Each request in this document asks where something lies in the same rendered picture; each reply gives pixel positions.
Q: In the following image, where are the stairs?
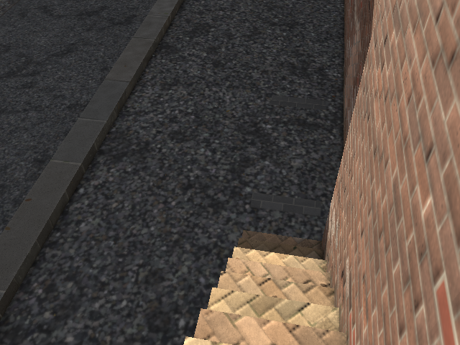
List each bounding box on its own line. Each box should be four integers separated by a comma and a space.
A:
183, 230, 346, 345

